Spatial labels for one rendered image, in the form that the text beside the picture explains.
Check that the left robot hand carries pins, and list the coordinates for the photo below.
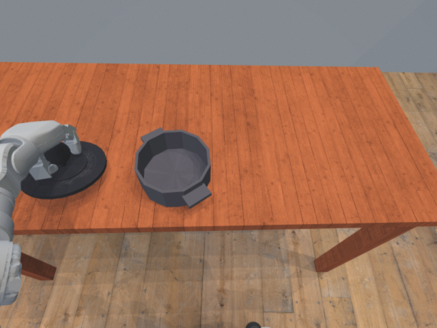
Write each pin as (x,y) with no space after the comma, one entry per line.
(46,135)

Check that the lid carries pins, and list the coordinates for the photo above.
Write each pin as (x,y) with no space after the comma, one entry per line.
(78,173)

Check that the knob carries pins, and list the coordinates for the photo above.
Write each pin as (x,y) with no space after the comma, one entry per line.
(58,154)

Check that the table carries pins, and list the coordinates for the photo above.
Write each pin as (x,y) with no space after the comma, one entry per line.
(291,147)

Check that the robot left forearm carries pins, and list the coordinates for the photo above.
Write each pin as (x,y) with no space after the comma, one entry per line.
(17,156)

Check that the pot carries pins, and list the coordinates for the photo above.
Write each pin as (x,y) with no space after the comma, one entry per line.
(173,167)

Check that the left robot upper arm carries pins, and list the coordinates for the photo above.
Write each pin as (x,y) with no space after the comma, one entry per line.
(10,271)

